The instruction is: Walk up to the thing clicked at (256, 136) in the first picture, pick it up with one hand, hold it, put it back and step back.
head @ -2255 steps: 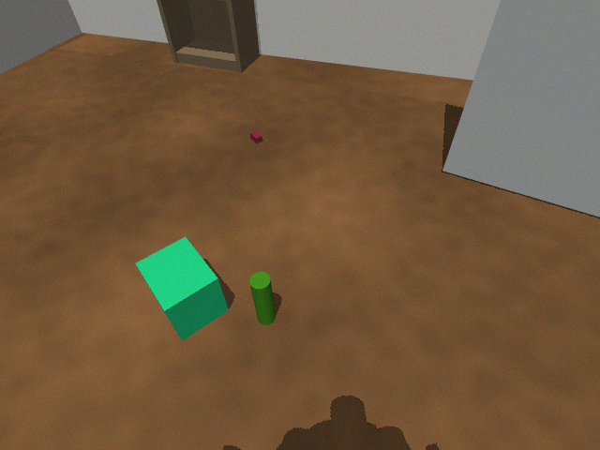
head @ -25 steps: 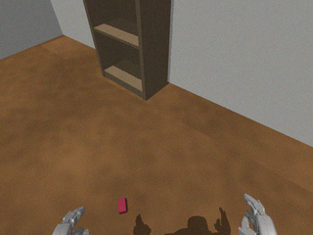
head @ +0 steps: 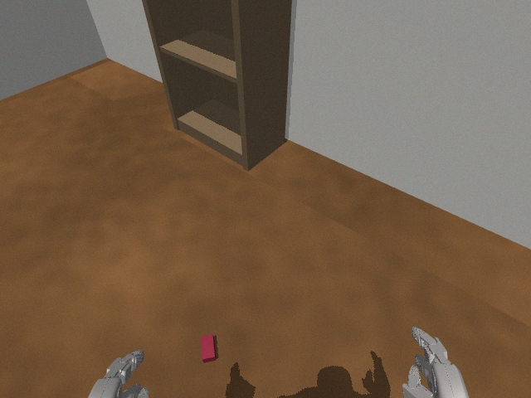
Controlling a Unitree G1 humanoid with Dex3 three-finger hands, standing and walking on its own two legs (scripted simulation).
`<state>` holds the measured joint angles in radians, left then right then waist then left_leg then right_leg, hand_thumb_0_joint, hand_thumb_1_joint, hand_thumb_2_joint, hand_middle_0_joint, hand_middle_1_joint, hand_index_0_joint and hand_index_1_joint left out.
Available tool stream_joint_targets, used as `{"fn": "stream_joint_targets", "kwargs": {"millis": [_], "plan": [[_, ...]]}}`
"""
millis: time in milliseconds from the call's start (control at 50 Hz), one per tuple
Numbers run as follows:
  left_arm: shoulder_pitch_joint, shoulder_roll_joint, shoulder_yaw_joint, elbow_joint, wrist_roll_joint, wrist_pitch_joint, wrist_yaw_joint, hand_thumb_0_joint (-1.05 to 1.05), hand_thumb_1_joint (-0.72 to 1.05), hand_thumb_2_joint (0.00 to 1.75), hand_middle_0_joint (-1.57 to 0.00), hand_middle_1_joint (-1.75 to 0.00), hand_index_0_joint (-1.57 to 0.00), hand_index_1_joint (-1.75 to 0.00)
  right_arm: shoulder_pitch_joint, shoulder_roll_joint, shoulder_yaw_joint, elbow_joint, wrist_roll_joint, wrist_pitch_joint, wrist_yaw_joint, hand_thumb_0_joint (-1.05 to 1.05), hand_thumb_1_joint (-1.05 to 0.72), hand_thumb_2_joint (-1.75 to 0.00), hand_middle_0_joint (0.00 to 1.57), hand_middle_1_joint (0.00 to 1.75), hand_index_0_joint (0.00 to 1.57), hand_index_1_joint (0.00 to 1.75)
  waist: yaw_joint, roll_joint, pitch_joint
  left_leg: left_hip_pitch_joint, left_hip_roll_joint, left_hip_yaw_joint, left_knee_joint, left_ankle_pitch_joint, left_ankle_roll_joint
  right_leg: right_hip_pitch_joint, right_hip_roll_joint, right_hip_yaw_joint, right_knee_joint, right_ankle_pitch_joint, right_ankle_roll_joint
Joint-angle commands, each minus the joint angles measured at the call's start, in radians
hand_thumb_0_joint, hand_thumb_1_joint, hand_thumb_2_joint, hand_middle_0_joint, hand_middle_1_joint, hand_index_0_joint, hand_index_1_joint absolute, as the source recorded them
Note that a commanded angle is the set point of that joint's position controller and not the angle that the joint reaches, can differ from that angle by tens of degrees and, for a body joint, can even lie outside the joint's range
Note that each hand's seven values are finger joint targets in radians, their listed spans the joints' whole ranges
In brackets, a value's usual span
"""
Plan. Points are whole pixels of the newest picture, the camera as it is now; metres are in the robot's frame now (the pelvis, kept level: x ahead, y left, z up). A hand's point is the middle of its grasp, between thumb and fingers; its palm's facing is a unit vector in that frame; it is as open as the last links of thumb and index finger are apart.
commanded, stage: home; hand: left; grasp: from above
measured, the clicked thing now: (208, 348) +0.45 +0.21 -0.69
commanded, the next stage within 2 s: stand in 0.64 s
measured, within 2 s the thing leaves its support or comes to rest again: neither
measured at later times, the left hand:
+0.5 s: hand out of the picture +0.17 +0.18 -0.05, palm faces +0.05 -0.98 -0.20, open 7.4 cm
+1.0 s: hand out of the picture +0.12 +0.23 -0.10, palm faces +0.01 -0.94 -0.34, open 7.4 cm
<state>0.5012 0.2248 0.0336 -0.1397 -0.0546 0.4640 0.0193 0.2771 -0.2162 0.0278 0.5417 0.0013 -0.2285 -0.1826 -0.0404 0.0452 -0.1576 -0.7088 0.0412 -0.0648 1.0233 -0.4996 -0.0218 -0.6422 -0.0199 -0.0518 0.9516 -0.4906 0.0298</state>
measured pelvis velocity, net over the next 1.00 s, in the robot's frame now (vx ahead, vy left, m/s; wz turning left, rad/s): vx -0.01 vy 0.00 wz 0.00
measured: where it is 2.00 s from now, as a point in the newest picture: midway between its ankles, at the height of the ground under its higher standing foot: outside the picture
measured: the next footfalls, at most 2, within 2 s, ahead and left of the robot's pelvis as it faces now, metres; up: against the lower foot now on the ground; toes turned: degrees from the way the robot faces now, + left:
none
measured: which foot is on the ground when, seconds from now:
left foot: down 0.00-1.00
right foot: down 0.00-1.00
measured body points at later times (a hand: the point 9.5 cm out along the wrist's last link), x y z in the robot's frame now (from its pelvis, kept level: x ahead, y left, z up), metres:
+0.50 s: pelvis +0.00 +0.00 +0.00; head +0.03 +0.00 +0.45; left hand +0.16 +0.23 -0.03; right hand +0.17 -0.25 -0.07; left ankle +0.01 +0.13 -0.68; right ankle -0.01 -0.14 -0.68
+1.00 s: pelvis -0.01 +0.00 +0.03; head +0.03 +0.00 +0.48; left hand +0.12 +0.28 -0.08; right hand +0.12 -0.28 -0.09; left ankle +0.01 +0.13 -0.68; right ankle -0.01 -0.14 -0.68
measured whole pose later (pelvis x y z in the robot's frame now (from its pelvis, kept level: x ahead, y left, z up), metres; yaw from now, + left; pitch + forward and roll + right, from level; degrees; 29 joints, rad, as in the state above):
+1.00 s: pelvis -0.01 +0.00 +0.03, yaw +0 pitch +2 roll +0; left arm 0.22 0.30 0.04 0.65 0.04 0.07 0.04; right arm 0.17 -0.28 -0.04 0.84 -0.06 -0.03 -0.01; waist 0.02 -0.02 0.04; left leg -0.43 0.01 -0.01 0.80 -0.40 -0.01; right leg -0.41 -0.06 -0.01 0.81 -0.43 0.03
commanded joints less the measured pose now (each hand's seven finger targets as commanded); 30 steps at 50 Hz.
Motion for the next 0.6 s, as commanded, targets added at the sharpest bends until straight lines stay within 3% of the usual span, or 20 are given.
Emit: {"fn": "stream_joint_targets", "kwargs": {"millis": [0,80,120,240,260,280,300,440,460,500,520,560,580], "plan": [[-0.036,0.098,0.044,-0.216,0.008,-0.052,0.005,0.0,0.89,0.9,-0.2,-0.3,-0.2,-0.3,-0.066,-0.129,-0.054,-0.157,0.004,-0.062,-0.008,0.0,-0.9,-0.9,0.2,0.3,0.2,0.3,0.001,0.033,-0.081,0.128,-0.026,0.018,-0.182,0.236,0.021,0.026,0.042,-0.034,-0.135,0.207,-0.026],[0.003,0.105,0.068,-0.166,0.006,-0.045,0.007,0.0,0.9,0.9,-0.2,-0.3,-0.2,-0.3,-0.061,-0.133,-0.059,-0.154,0.004,-0.062,-0.01,0.0,-0.9,-0.9,0.2,0.3,0.2,0.3,0.001,-0.011,-0.091,0.116,-0.031,0.023,-0.164,0.249,0.027,0.047,0.039,-0.03,-0.141,0.223,-0.023],[-0.023,0.096,0.053,-0.21,0.006,-0.052,0.006,0.0,0.9,0.9,-0.2,-0.3,-0.2,-0.3,-0.063,-0.121,-0.053,-0.165,0.005,-0.059,-0.008,0.0,-0.9,-0.9,0.2,0.3,0.2,0.3,0.008,0.003,-0.105,0.115,-0.034,0.029,-0.158,0.272,0.025,0.051,0.036,-0.026,-0.14,0.247,-0.023],[-0.017,0.099,0.056,-0.19,0.007,-0.047,0.005,0.0,0.9,0.9,-0.2,-0.3,-0.2,-0.3,-0.068,-0.124,-0.054,-0.165,0.005,-0.057,-0.008,0.0,-0.9,-0.9,0.2,0.3,0.2,0.3,0.002,-0.011,-0.069,0.103,-0.035,0.035,-0.163,0.214,0.029,0.035,0.036,-0.024,-0.157,0.198,-0.02],[-0.008,0.113,0.073,-0.184,0.008,-0.047,0.005,0.0,0.9,0.9,-0.2,-0.3,-0.2,-0.3,-0.057,-0.13,-0.058,-0.159,0.005,-0.057,-0.007,0.0,-0.9,-0.9,0.2,0.3,0.2,0.3,0.0,0.0,-0.094,0.115,-0.033,0.029,-0.165,0.218,0.029,0.041,0.037,-0.023,-0.148,0.201,-0.021],[-0.025,0.106,0.057,-0.23,0.006,-0.051,0.005,0.0,0.9,0.9,-0.2,-0.3,-0.2,-0.3,-0.065,-0.123,-0.054,-0.165,0.005,-0.057,-0.006,0.0,-0.9,-0.9,0.2,0.3,0.2,0.3,0.009,0.024,-0.097,0.112,-0.035,0.032,-0.164,0.23,0.026,0.041,0.035,-0.024,-0.146,0.213,-0.023],[0.007,0.111,0.073,-0.179,0.008,-0.046,0.007,0.0,0.9,0.9,-0.2,-0.3,-0.2,-0.3,-0.062,-0.132,-0.06,-0.16,0.006,-0.056,-0.008,0.0,-0.9,-0.9,0.2,0.3,0.2,0.3,0.001,-0.006,-0.095,0.118,-0.032,0.029,-0.164,0.231,0.027,0.042,0.037,-0.024,-0.142,0.21,-0.022],[-0.035,0.102,0.054,-0.23,0.004,-0.059,0.007,0.0,0.9,0.9,-0.2,-0.3,-0.2,-0.3,-0.059,-0.123,-0.056,-0.164,0.005,-0.056,-0.008,0.0,-0.9,-0.9,0.2,0.3,0.2,0.3,0.003,0.024,-0.115,0.129,-0.031,0.028,-0.154,0.281,0.024,0.046,0.037,-0.025,-0.133,0.259,-0.023],[0.005,0.101,0.067,-0.166,0.006,-0.053,0.01,0.0,0.9,0.9,-0.2,-0.3,-0.2,-0.3,-0.052,-0.129,-0.061,-0.153,0.004,-0.055,-0.009,0.0,-0.9,-0.9,0.2,0.3,0.2,0.3,-0.003,-0.007,-0.1,0.126,-0.031,0.029,-0.151,0.27,0.026,0.043,0.037,-0.024,-0.138,0.249,-0.02],[-0.008,0.102,0.057,-0.181,0.007,-0.053,0.007,0.0,0.9,0.9,-0.2,-0.3,-0.2,-0.3,-0.051,-0.132,-0.061,-0.153,0.003,-0.056,-0.008,0.0,-0.9,-0.9,0.2,0.3,0.2,0.3,-0.009,0.009,-0.107,0.138,-0.029,0.024,-0.158,0.279,0.024,0.039,0.039,-0.026,-0.128,0.25,-0.024],[-0.025,0.101,0.054,-0.212,0.005,-0.058,0.007,0.0,0.9,0.9,-0.2,-0.3,-0.2,-0.3,-0.057,-0.124,-0.057,-0.157,0.005,-0.055,-0.008,0.0,-0.9,-0.9,0.2,0.3,0.2,0.3,0.004,0.023,-0.102,0.125,-0.032,0.031,-0.153,0.285,0.023,0.043,0.035,-0.025,-0.134,0.261,-0.022],[-0.017,0.103,0.054,-0.213,0.008,-0.055,0.007,0.0,0.9,0.9,-0.2,-0.3,-0.2,-0.3,-0.058,-0.124,-0.058,-0.163,0.006,-0.053,-0.008,0.0,-0.9,-0.9,0.2,0.3,0.2,0.3,0.004,0.003,-0.107,0.128,-0.031,0.028,-0.153,0.292,0.024,0.044,0.037,-0.028,-0.133,0.265,-0.022],[0.009,0.11,0.071,-0.176,0.004,-0.049,0.007,0.0,0.9,0.9,-0.2,-0.3,-0.2,-0.3,-0.055,-0.132,-0.061,-0.156,0.005,-0.053,-0.007,0.0,-0.9,-0.9,0.2,0.3,0.2,0.3,0.007,-0.006,-0.093,0.121,-0.032,0.027,-0.155,0.272,0.025,0.044,0.036,-0.025,-0.137,0.245,-0.023]]}}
